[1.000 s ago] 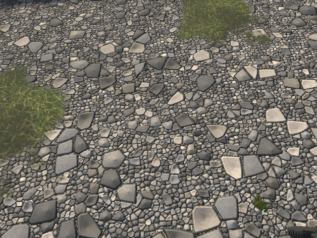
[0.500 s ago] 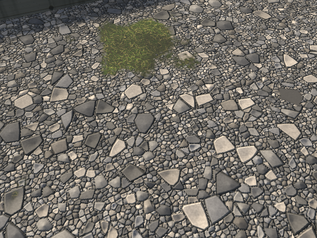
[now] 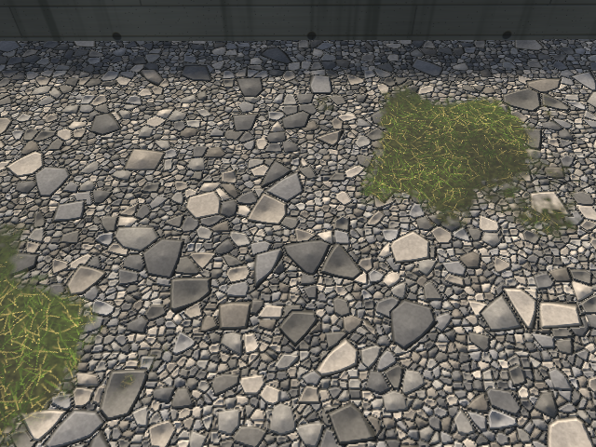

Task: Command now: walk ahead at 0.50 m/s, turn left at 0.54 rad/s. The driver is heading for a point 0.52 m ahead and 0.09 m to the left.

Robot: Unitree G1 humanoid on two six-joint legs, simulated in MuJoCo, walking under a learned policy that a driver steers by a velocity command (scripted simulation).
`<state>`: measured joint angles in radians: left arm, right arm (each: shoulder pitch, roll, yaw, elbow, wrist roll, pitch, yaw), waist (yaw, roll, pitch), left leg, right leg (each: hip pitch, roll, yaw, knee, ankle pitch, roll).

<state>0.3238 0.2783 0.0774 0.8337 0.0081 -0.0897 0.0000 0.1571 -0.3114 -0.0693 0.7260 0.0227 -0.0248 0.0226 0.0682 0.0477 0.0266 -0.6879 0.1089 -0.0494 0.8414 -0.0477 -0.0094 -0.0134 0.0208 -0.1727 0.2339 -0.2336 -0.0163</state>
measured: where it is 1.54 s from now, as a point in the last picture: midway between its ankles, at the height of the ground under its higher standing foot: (273, 441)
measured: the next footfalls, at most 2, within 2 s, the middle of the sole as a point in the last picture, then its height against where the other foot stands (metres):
left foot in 0.18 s outside the picture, level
right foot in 0.64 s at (320, 402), level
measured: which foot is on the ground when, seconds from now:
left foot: up 0.00-0.16, down 0.18-0.68, up 0.70-0.96, down 0.98-1.00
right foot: down 0.00-0.18, up 0.20-0.62, down 0.64-1.00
